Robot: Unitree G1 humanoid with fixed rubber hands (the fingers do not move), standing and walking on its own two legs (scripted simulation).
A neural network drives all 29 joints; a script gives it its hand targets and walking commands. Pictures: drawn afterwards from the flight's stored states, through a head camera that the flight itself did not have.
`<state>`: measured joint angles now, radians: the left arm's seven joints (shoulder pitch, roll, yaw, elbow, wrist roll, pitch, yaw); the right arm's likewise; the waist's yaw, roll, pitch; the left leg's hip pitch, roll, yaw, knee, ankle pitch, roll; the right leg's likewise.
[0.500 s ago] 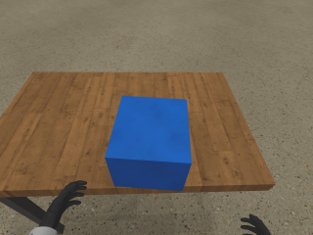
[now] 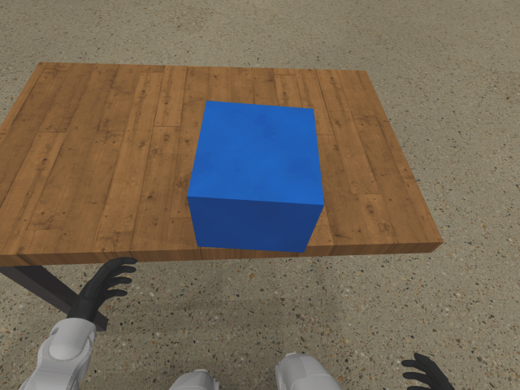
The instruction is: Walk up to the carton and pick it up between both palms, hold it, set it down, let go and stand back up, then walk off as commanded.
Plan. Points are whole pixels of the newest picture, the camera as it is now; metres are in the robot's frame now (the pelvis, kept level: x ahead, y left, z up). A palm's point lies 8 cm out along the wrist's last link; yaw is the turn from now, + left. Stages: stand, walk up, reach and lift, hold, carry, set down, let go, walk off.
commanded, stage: walk off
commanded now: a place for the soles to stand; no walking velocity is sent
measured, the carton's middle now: (255, 177) +0.45 +0.00 +0.02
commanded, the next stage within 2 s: stand in 1.58 s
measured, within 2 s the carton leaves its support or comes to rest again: neither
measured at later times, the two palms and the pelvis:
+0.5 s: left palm out of the picture -0.07 +0.32 -0.11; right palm out of the picture -0.03 -0.31 -0.10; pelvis -0.12 +0.00 -0.01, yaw +3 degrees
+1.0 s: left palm out of the picture -0.04 +0.33 -0.09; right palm out of the picture -0.03 -0.29 -0.06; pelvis -0.13 +0.02 +0.02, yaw +0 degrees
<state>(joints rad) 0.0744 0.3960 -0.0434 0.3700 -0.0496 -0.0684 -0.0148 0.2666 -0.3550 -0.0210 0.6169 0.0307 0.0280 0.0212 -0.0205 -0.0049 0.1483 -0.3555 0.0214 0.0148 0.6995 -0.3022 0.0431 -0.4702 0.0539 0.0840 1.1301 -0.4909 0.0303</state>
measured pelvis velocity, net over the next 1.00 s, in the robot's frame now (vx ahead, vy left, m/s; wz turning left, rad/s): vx -0.13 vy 0.02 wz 0.00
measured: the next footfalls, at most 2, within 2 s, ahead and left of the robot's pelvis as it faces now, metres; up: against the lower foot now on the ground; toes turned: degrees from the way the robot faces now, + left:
right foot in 0.16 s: -0.01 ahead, -0.14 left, +0.00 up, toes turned +5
left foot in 0.50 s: -0.13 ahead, +0.09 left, +0.00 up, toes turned -5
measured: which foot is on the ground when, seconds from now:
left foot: down 0.00-0.16, up 0.18-0.48, down 0.50-1.00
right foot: up 0.00-0.14, down 0.16-0.52, up 0.54-0.82, down 0.84-1.00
